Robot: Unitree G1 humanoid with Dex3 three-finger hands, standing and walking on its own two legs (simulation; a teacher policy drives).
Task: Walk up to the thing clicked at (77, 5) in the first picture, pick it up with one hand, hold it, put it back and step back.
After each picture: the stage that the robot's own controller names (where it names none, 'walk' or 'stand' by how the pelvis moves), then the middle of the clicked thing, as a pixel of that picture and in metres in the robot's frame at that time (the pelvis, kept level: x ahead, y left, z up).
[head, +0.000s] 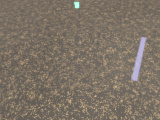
stand; (76, 3) +2.33 +0.19 -0.72
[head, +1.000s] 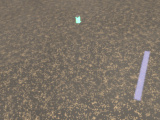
walk; (77, 18) +2.20 +0.30 -0.71
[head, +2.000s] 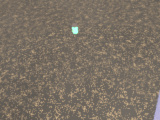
walk; (74, 28) +1.55 +0.29 -0.72
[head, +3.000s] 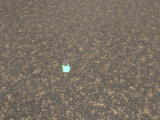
walk; (65, 66) +1.00 +0.25 -0.70
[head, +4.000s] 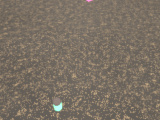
walk; (57, 104) +0.59 +0.22 -0.70
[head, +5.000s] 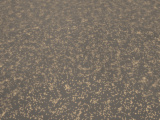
stand; out of the picture +0.36 +0.23 -0.68
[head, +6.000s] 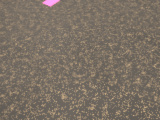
stand; out of the picture +0.31 +0.25 -0.72
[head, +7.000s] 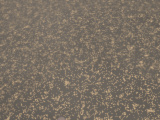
stand; out of the picture +0.33 +0.25 -0.70
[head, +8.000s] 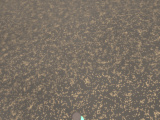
stand; (78, 118) +0.40 +0.22 -0.68
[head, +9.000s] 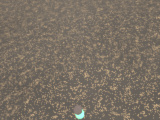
walk; (78, 111) +0.42 +0.17 -0.64
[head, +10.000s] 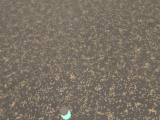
stand; (65, 112) +0.43 +0.22 -0.68
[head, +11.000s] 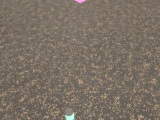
stand; (69, 114) +0.50 +0.18 -0.71
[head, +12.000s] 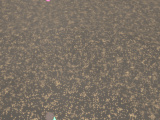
stand; (50, 118) +0.46 +0.23 -0.71
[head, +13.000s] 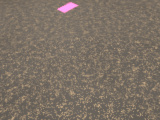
stand; out of the picture +0.44 +0.21 -0.72
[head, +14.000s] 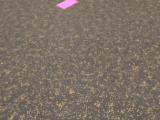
stand; out of the picture +0.41 +0.19 -0.72
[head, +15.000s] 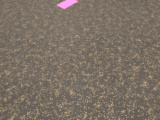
stand; out of the picture +0.40 +0.20 -0.73
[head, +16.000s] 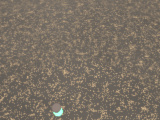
go down; (57, 109) +0.42 +0.20 -0.66
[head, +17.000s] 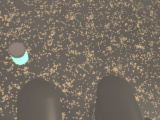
go down; (18, 53) +0.47 +0.25 -0.28
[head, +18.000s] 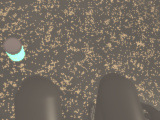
close in; (14, 50) +0.46 +0.26 -0.26
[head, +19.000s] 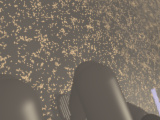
close in; out of the picture +0.44 +0.30 -0.22
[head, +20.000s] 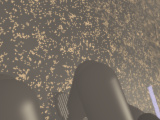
close; out of the picture +0.44 +0.30 -0.22
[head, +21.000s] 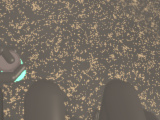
lift; (12, 67) +0.36 +0.27 -0.10
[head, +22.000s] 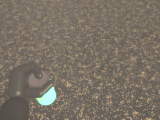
hold; (42, 88) +0.33 +0.17 +0.03
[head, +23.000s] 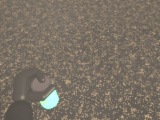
hold; (45, 92) +0.32 +0.16 -0.01
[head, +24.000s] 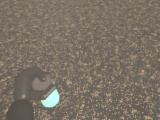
hold; (46, 91) +0.33 +0.16 -0.01
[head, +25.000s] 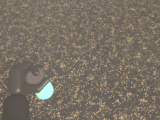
crouch; (40, 84) +0.36 +0.18 -0.06
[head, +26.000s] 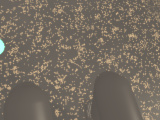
lower; out of the picture +0.48 +0.27 -0.12
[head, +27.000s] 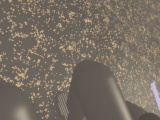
lower; out of the picture +0.43 +0.31 -0.23
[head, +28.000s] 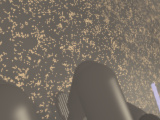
lower; out of the picture +0.43 +0.31 -0.23
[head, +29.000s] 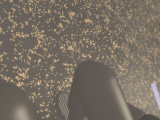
lower; out of the picture +0.43 +0.31 -0.23
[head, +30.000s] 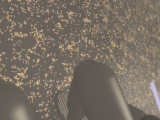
lower; out of the picture +0.43 +0.31 -0.23
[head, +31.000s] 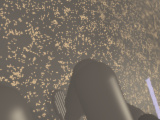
open; out of the picture +0.43 +0.31 -0.23
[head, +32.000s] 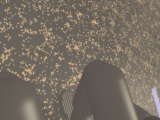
stand; out of the picture +0.42 +0.30 -0.23
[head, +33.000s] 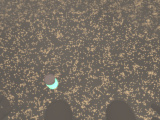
walk; (51, 81) +0.44 +0.22 -0.49
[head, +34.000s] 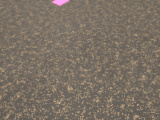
stand; out of the picture +0.40 +0.20 -0.66
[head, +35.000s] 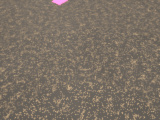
stand; out of the picture +0.40 +0.20 -0.66
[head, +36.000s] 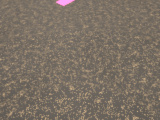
stand; out of the picture +0.40 +0.19 -0.70
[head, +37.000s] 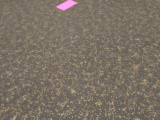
stand; out of the picture +0.41 +0.20 -0.72
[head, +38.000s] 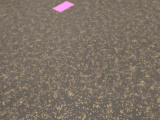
stand; out of the picture +0.39 +0.21 -0.73
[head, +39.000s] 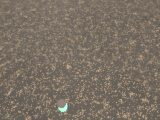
walk; (62, 105) +0.45 +0.17 -0.69
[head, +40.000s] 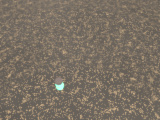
walk; (59, 83) +0.64 +0.21 -0.71
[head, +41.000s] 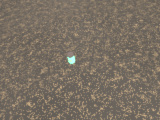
stand; (71, 57) +0.97 +0.24 -0.70
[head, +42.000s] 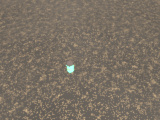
stand; (70, 66) +0.99 +0.19 -0.72
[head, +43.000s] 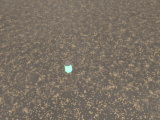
stand; (68, 66) +1.03 +0.22 -0.72
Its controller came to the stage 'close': yes
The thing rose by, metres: 0.70
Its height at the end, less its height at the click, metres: +0.00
